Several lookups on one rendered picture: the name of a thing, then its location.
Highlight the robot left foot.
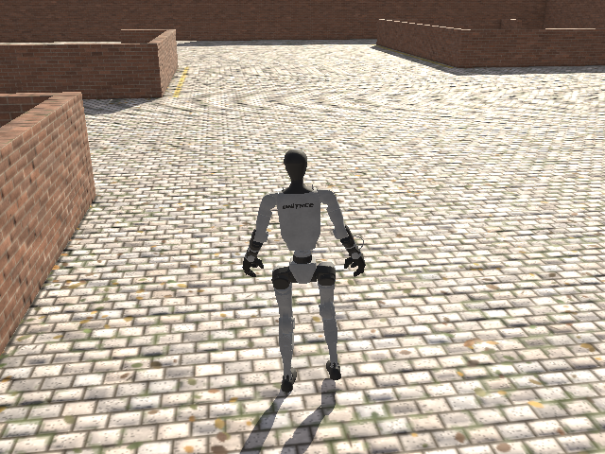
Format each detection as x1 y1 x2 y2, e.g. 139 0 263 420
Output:
282 367 297 393

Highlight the right robot forearm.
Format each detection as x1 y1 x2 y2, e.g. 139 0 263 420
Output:
340 224 361 259

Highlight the robot left hand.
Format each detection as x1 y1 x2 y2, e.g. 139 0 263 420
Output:
242 257 264 277

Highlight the right robot upper arm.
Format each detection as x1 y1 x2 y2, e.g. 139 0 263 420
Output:
318 189 349 239

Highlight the left robot forearm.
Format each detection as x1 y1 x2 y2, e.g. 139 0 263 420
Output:
245 228 263 262

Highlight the left robot upper arm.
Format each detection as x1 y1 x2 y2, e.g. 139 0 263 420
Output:
253 191 279 243

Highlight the robot foot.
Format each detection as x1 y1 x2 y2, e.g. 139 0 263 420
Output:
282 367 297 393
326 360 341 380

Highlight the robot right hand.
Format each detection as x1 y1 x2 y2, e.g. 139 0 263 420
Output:
344 253 366 277

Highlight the robot right foot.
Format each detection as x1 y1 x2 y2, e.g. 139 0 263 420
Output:
326 360 341 380

